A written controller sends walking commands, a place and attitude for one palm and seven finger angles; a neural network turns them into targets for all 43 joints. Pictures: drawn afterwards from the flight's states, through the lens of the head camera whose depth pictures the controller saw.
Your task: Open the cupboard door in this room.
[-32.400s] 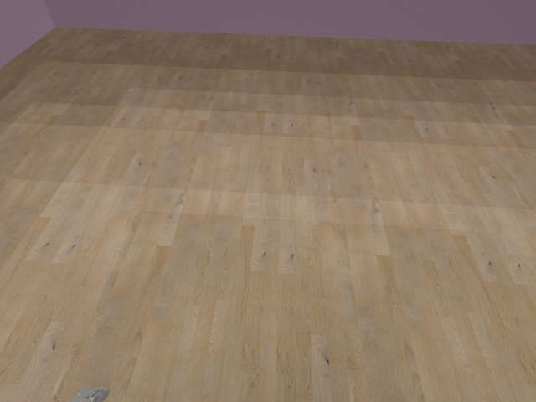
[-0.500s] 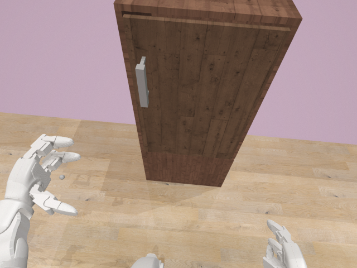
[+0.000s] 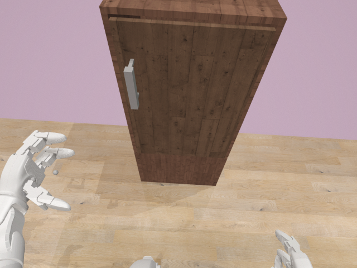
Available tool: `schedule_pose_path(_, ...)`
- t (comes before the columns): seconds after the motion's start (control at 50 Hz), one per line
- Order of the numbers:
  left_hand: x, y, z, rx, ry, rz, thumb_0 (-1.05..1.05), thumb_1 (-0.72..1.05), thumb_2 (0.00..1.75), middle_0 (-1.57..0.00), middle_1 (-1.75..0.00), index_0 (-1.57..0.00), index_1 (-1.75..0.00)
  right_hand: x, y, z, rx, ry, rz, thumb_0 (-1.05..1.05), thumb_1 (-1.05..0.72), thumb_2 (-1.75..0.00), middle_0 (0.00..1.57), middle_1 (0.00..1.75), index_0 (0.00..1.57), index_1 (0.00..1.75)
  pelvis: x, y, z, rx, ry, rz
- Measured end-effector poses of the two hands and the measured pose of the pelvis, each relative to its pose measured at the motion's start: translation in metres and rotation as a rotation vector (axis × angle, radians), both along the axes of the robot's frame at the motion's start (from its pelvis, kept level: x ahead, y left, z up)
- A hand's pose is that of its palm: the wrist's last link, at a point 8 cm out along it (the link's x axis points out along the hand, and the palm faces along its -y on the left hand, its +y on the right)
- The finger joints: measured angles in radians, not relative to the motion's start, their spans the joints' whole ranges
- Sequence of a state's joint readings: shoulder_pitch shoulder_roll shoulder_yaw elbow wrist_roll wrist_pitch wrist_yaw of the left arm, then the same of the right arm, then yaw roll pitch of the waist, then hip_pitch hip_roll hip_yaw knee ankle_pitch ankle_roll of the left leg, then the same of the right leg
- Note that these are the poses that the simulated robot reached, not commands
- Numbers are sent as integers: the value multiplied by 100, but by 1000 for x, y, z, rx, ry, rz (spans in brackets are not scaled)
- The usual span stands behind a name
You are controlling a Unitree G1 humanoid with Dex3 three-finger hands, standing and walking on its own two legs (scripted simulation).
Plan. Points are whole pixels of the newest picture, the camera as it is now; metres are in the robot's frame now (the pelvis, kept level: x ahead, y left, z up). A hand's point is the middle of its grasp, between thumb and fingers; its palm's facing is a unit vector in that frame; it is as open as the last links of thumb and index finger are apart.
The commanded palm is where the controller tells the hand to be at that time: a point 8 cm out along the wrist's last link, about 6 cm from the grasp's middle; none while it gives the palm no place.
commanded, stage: raise the hand with hooked fingers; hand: left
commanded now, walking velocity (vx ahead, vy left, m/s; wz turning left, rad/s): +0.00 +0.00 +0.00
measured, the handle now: (133, 84) +0.58 +0.17 +0.05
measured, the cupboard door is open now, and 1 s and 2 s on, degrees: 0 0 0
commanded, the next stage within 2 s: move the hooked fingers beside the handle in 0.14 s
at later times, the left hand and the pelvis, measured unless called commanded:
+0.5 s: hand (69, 157) +0.32 +0.25 +0.07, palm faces -0.01 -1.00 -0.01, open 14.0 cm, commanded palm +0.31 +0.30 +0.07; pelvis -0.01 -0.01 +0.00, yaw +1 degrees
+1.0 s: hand (87, 129) +0.40 +0.24 +0.06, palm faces +0.00 -1.00 -0.01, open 13.9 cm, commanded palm +0.39 +0.29 +0.06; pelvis +0.00 +0.00 -0.01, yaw -1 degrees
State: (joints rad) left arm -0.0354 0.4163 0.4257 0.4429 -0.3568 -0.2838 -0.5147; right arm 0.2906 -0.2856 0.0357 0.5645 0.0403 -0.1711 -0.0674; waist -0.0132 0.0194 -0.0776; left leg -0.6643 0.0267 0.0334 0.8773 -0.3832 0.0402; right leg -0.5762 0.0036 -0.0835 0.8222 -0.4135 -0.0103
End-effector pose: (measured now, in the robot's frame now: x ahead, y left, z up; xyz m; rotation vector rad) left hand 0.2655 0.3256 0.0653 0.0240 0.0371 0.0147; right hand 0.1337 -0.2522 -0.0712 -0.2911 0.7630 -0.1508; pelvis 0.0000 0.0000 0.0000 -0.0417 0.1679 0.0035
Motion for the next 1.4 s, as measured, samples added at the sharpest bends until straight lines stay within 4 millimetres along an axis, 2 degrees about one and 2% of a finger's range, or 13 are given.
schedule_pose_path(0.34, 1, -2, 2, -11, -7, 4, -1, -50, 30, -30, -120, -31, -120, 11, 2, -3, 13, -22, 23, 1, -90, -90, 21, 30, 20, 30, -2, -5, -2, 1, -2, 8)
schedule_pose_path(0.46, 25, -12, 2, -14, -15, -15, -1, -50, 30, -30, -120, -30, -120, 4, -2, -8, -3, 10, 16, 1, -90, -90, 21, 30, 20, 30, -6, -6, -3, 0, 6, 14)
schedule_pose_path(0.6, 60, -27, 3, -17, -9, -40, -1, -50, 30, -30, -120, -31, -120, -14, -6, -13, 5, 66, -28, 1, -90, -90, 21, 30, 20, 30, -4, -6, -3, 7, 21, 0)
schedule_pose_path(0.86, 96, -25, 1, -10, -6, -14, -1, -49, 30, -30, -120, -30, -120, -57, -16, -26, 1, 232, -110, 1, -90, -90, 21, 30, 20, 30, 2, -5, -5, 7, 56, -18)
schedule_pose_path(1.16, 149, -36, -5, -26, 5, -18, -1, -50, 30, -30, -120, -30, -120, -78, -20, -34, -19, 336, -155, 1, -90, -90, 21, 30, 20, 30, 2, -3, -11, 2, 105, -23)
schedule_pose_path(1.4, 177, -34, -6, -23, 9, -17, -1, -50, 30, -30, -120, -30, -120, -107, -17, -39, -17, 446, -201, 1, -90, -90, 21, 30, 20, 30, 3, -1, -17, -7, 141, -31)
